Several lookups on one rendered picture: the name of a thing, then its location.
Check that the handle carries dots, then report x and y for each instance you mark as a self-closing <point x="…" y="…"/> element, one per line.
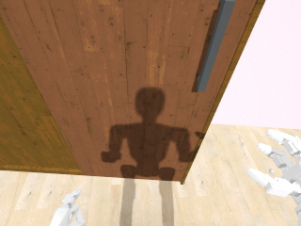
<point x="220" y="27"/>

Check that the wardrobe door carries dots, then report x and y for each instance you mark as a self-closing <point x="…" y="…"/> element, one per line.
<point x="29" y="135"/>
<point x="120" y="77"/>

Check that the robot left hand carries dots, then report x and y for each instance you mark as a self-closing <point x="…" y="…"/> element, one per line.
<point x="63" y="215"/>

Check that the robot right hand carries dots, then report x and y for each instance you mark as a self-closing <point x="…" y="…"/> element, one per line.
<point x="281" y="186"/>

